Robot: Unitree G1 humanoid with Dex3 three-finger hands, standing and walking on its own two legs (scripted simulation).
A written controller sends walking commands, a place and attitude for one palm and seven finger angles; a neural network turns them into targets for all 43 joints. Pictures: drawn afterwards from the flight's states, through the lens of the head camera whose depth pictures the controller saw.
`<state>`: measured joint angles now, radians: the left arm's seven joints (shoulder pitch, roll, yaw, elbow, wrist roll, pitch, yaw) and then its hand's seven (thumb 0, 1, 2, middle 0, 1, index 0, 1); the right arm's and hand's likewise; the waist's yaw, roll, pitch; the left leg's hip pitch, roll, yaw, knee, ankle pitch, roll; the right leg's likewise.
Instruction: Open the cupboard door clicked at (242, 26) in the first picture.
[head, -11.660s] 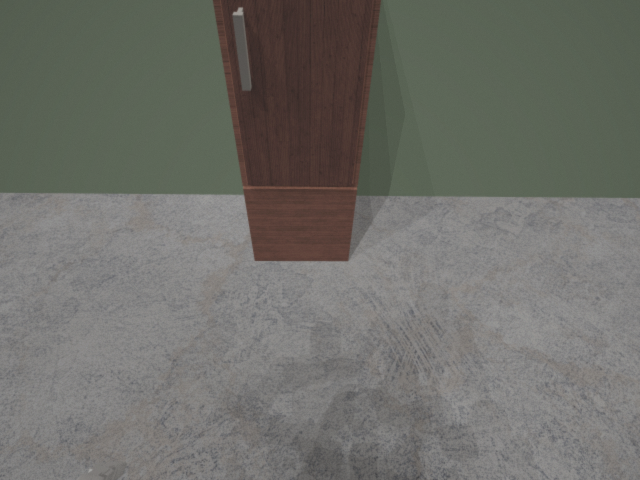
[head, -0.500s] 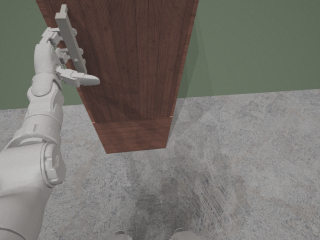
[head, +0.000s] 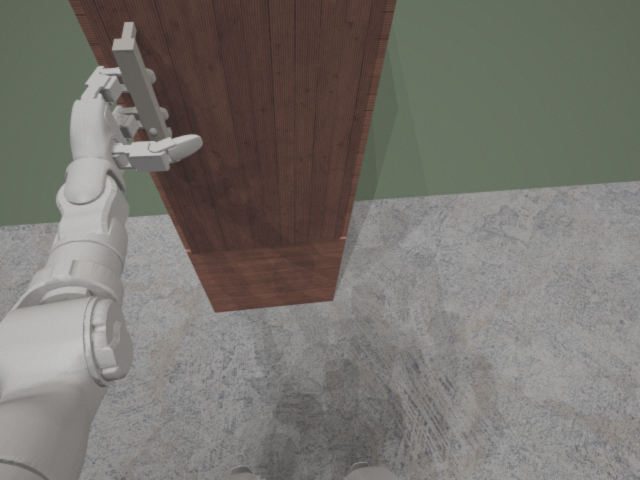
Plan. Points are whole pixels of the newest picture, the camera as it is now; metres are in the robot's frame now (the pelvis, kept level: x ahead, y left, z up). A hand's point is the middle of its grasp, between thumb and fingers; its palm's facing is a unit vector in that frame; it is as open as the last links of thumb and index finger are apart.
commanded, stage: close the thumb around the handle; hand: left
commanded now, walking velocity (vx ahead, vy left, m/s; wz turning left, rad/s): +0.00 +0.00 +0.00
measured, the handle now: (150, 99) +0.58 +0.17 +0.12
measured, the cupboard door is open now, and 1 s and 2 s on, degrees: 2 19 45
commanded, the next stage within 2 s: pull the door open along its arc in 0.38 s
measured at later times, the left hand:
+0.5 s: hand (156, 131) +0.52 +0.15 +0.13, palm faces +0.05 -1.00 +0.00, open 6.8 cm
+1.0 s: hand (178, 185) +0.43 +0.12 +0.12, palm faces +0.07 -1.00 +0.06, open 7.0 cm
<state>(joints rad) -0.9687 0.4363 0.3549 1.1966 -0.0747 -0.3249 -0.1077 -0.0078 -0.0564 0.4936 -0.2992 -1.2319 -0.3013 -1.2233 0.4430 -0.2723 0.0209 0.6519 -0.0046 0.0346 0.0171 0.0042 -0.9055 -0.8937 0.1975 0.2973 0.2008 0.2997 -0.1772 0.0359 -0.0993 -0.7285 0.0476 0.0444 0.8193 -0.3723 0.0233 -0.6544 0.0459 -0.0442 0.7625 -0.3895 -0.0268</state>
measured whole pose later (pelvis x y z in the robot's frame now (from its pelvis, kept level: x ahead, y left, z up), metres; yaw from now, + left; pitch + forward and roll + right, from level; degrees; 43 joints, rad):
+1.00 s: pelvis +0.01 +0.00 +0.01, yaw -1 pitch +11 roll -1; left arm -0.47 0.16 0.20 0.57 -0.17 -0.20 0.03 0.01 0.62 0.72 -0.27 -1.30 -0.25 -1.27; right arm 0.38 -0.25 0.00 0.58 0.03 0.03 0.04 0.01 -0.91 -0.89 0.20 0.30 0.20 0.30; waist -0.08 0.05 -0.13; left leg -0.55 0.04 0.08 0.73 -0.37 0.02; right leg -0.50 0.04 -0.01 0.70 -0.38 -0.02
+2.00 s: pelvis +0.00 -0.04 +0.02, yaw +5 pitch +2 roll +1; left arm -0.08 -0.12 -0.24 0.11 0.04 0.04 0.60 0.01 0.00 0.52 -0.31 -1.24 -0.32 -1.24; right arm 0.17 -0.20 0.00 0.62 -0.03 0.08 0.02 0.01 -0.91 -0.89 0.19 0.30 0.20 0.30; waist -0.01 0.05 -0.05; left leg -0.37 0.01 -0.03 0.64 -0.30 -0.03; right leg -0.30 0.03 -0.11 0.65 -0.39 -0.07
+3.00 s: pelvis -0.01 -0.02 +0.02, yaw +2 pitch +0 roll +0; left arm 0.02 0.01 -0.25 0.05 -0.05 -0.08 0.17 -0.01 -0.50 0.30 -0.12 -0.30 -0.13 -0.29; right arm 0.23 -0.20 0.04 0.53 0.01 0.05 0.02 0.01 -0.91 -0.89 0.19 0.30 0.20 0.30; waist -0.01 0.03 -0.04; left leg -0.35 0.02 0.03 0.65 -0.31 0.00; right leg -0.30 0.02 -0.05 0.65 -0.36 -0.04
